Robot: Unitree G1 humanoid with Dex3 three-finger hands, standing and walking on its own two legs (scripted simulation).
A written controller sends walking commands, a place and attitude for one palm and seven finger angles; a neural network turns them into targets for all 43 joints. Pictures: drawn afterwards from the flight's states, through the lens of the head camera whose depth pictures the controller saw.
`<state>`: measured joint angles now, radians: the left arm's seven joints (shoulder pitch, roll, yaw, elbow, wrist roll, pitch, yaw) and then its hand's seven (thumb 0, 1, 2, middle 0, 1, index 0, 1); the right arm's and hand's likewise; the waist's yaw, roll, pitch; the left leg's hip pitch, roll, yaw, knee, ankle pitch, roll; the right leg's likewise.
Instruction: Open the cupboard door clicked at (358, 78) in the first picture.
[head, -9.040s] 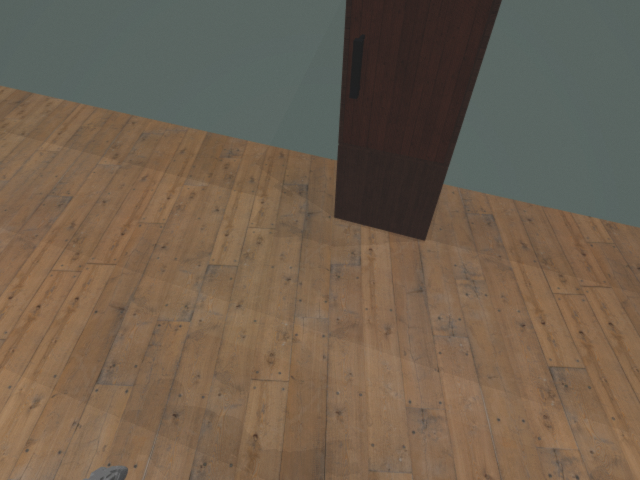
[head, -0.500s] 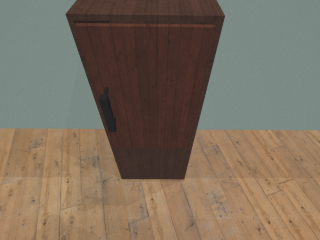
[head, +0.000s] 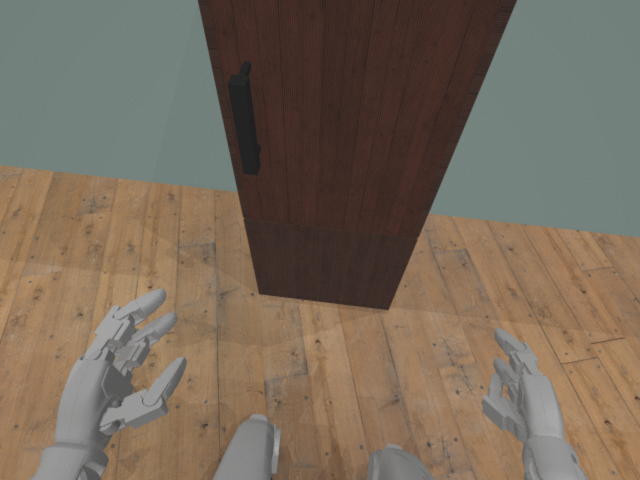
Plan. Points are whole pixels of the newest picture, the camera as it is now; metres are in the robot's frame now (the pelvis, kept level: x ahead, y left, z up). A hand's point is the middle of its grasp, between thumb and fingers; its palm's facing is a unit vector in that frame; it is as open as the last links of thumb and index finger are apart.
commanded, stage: raise the hand with hooked fingers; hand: left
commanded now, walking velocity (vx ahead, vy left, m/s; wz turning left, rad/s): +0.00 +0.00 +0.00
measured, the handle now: (249, 121) +0.62 +0.19 +0.06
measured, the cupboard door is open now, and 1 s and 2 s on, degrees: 0 0 0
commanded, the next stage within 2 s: move the hooked fingers beside the handle in 1.60 s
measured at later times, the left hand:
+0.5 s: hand (123, 338) +0.24 +0.25 +0.05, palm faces -0.01 -1.00 -0.05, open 12.0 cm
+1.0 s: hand (89, 295) +0.28 +0.30 +0.07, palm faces +0.00 -1.00 -0.06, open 13.9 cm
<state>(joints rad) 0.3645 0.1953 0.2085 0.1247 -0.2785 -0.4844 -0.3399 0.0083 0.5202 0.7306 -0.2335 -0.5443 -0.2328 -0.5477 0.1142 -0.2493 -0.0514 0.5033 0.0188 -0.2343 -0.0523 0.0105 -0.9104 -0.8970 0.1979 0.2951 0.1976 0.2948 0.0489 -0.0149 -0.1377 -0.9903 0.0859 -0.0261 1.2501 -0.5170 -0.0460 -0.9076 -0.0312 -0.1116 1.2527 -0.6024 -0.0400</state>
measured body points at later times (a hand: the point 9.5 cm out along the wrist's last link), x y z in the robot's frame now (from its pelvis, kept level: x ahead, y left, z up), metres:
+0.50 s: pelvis -0.01 +0.03 +0.02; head +0.06 +0.05 +0.46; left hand +0.24 +0.30 +0.06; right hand +0.12 -0.23 -0.06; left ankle +0.05 +0.15 -0.63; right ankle +0.01 -0.10 -0.63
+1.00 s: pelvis +0.00 +0.04 +0.02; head +0.08 +0.05 +0.47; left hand +0.27 +0.35 +0.08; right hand +0.18 -0.20 -0.05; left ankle +0.05 +0.15 -0.63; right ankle +0.01 -0.10 -0.63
